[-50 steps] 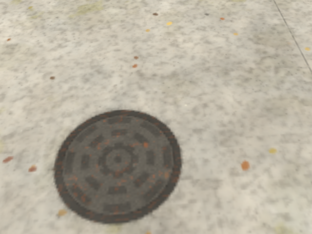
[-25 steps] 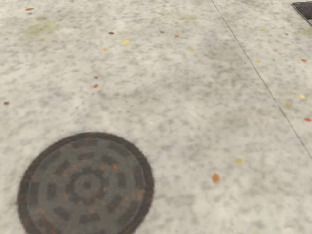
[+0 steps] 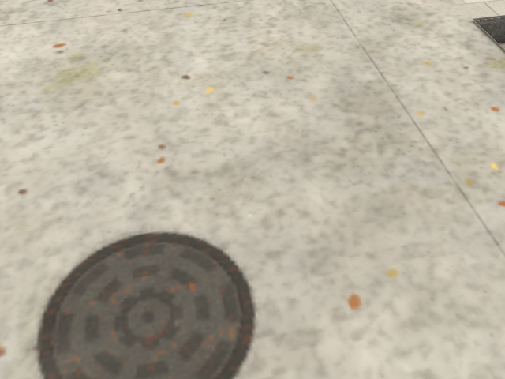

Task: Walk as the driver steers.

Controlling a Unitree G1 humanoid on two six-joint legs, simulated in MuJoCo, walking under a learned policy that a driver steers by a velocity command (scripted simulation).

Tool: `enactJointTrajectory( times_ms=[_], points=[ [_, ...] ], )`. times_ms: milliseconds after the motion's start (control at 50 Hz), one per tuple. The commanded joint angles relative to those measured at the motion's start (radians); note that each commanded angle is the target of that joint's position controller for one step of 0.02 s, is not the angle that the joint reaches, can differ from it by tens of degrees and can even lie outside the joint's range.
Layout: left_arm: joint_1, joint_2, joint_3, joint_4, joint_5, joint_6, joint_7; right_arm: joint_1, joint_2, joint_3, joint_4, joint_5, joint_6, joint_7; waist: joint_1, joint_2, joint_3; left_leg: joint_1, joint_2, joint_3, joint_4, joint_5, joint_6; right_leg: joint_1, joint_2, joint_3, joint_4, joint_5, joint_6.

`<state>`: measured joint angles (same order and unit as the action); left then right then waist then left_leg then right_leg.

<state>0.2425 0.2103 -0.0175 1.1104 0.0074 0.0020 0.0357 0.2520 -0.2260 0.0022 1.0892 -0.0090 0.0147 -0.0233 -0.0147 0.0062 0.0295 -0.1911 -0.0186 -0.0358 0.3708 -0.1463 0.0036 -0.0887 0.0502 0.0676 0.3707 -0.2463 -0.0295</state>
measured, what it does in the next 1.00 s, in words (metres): walks ahead: right foot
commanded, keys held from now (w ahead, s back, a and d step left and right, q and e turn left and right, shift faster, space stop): w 0.80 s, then w+q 0.20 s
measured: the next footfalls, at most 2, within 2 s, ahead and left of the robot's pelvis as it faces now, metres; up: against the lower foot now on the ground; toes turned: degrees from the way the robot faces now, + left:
right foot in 0.76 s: +0.44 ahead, -0.03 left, +0.00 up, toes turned -4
left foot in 1.30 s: +0.72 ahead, +0.13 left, +0.00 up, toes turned +19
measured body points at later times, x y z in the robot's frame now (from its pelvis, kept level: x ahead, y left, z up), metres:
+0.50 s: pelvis +0.13 +0.05 +0.00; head +0.15 +0.07 +0.45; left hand +0.21 +0.30 -0.15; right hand +0.06 -0.19 -0.14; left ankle +0.06 +0.11 -0.75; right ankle +0.16 -0.08 -0.67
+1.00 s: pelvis +0.41 +0.02 +0.00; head +0.43 +0.01 +0.45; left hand +0.39 +0.27 -0.15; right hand +0.49 -0.22 -0.15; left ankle +0.44 +0.17 -0.66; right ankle +0.40 -0.03 -0.75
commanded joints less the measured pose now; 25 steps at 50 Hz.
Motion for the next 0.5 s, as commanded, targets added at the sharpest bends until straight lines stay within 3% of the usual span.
enactJointTrajectory(
  times_ms=[20, 80, 120, 140, 180, 220, 260, 280, 300, 320, 340, 360, 380, 400, 440, 500],
  points=[
    [0.05, 0.101, 0.014, -0.007, 0.001, -0.006, 0.004, 0.032, -0.086, -0.011, -0.006, -0.001, -0.007, -0.004, 0.006, -0.015, 0.012, 0.054, 0.077, -0.082, -0.042, -0.042, 0.027, -0.113, -0.112, 0.101, -0.108, -0.038, -0.035],
    [0.084, 0.153, 0.04, -0.01, 0.003, 0.008, 0.001, 0.011, -0.094, -0.02, -0.022, -0.013, 0.0, 0.002, 0.026, -0.08, 0.071, -0.083, -0.006, -0.018, 0.091, -0.36, 0.051, -0.154, -0.124, 0.179, -0.146, -0.471, -0.099],
    [0.134, 0.172, 0.056, -0.002, 0.006, 0.009, 0.0, -0.031, -0.048, -0.013, -0.051, -0.028, -0.007, 0.014, 0.051, -0.16, 0.142, -0.217, -0.03, 0.056, 0.251, -0.311, 0.049, -0.132, -0.242, 0.335, -0.234, -0.604, -0.169],
    [0.139, 0.166, 0.061, -0.002, 0.007, 0.005, 0.0, -0.043, -0.042, -0.012, -0.064, -0.033, -0.017, 0.017, 0.054, -0.165, 0.16, -0.254, 0.004, 0.064, 0.323, -0.259, 0.05, -0.13, -0.295, 0.383, -0.259, -0.575, -0.198],
    [0.134, 0.161, 0.068, -0.008, 0.015, -0.011, -0.004, -0.049, -0.063, -0.021, -0.085, -0.029, -0.04, 0.026, 0.043, -0.137, 0.153, -0.308, 0.04, 0.052, 0.368, -0.283, 0.058, -0.077, -0.312, 0.374, -0.253, -0.45, -0.213],
    [0.117, 0.163, 0.076, -0.014, 0.012, -0.025, -0.008, -0.028, -0.058, -0.026, -0.096, -0.019, -0.061, 0.033, 0.018, -0.136, 0.146, -0.229, 0.042, 0.072, 0.266, -0.268, 0.07, -0.098, -0.282, 0.301, -0.206, -0.36, -0.196],
    [0.062, 0.144, 0.076, -0.034, 0.003, -0.032, -0.013, 0.125, -0.037, -0.033, -0.043, -0.007, -0.074, 0.03, -0.061, -0.092, 0.123, 0.082, -0.017, 0.12, 0.077, -0.163, 0.076, -0.265, -0.199, 0.192, -0.098, -0.29, -0.152],
    [0.043, 0.114, 0.069, -0.051, 0.009, -0.041, -0.015, 0.232, -0.064, -0.045, -0.008, -0.01, -0.08, 0.022, -0.099, -0.008, 0.098, 0.251, 0.023, 0.032, 0.01, -0.189, 0.079, -0.376, -0.142, 0.12, 0.048, -0.227, -0.125],
    [0.023, 0.029, 0.044, -0.09, 0.0, -0.054, -0.026, 0.361, -0.168, -0.071, 0.011, -0.019, -0.087, 0.013, -0.137, 0.251, 0.034, 0.386, 0.262, -0.37, -0.185, -0.471, 0.142, -0.535, -0.004, -0.051, 0.387, -0.213, -0.072],
    [0.0, 0.089, 0.059, -0.117, 0.025, -0.059, -0.033, 0.429, -0.206, -0.082, 0.046, -0.007, -0.077, 0.018, -0.122, 0.266, 0.047, 0.349, 0.395, -0.622, -0.262, -0.565, 0.206, -0.634, 0.02, -0.073, 0.599, -0.313, -0.072],
    [-0.017, 0.112, 0.066, -0.116, 0.038, -0.06, -0.041, 0.314, -0.147, -0.067, 0.012, -0.011, -0.075, 0.019, -0.057, 0.108, 0.121, 0.256, 0.38, -0.56, -0.251, -0.574, 0.207, -0.655, -0.053, -0.027, 0.71, -0.232, -0.085],
    [-0.014, 0.08, 0.059, -0.107, 0.031, -0.066, -0.052, 0.223, -0.118, -0.06, -0.024, -0.012, -0.083, 0.024, -0.022, 0.05, 0.145, 0.187, 0.338, -0.464, -0.255, -0.484, 0.196, -0.638, -0.089, -0.018, 0.727, -0.131, -0.084],
    [-0.003, 0.064, 0.057, -0.101, 0.024, -0.072, -0.06, 0.175, -0.104, -0.055, -0.044, -0.011, -0.092, 0.024, 0.003, 0.039, 0.132, 0.165, 0.296, -0.373, -0.269, -0.362, 0.179, -0.605, -0.113, -0.024, 0.711, -0.057, -0.074],
    [-0.005, 0.069, 0.06, -0.1, 0.029, -0.071, -0.066, 0.169, -0.082, -0.047, -0.045, -0.009, -0.101, 0.021, 0.012, 0.044, 0.116, 0.169, 0.265, -0.3, -0.273, -0.237, 0.168, -0.588, -0.124, -0.038, 0.695, -0.012, -0.061],
    [-0.009, 0.073, 0.064, -0.102, 0.031, -0.06, -0.07, 0.22, -0.062, -0.038, -0.022, -0.007, -0.113, 0.017, 0.013, 0.063, 0.08, 0.211, 0.225, -0.189, -0.249, 0.024, 0.159, -0.588, -0.118, -0.078, 0.691, 0.034, -0.039],
    [-0.101, 0.057, 0.061, -0.14, 0.027, -0.046, -0.068, 0.296, -0.053, -0.029, 0.007, -0.005, -0.116, 0.013, -0.001, 0.071, 0.074, 0.244, 0.203, -0.098, -0.219, 0.303, 0.161, -0.641, -0.107, -0.125, 0.65, 0.065, -0.015]
  ],
)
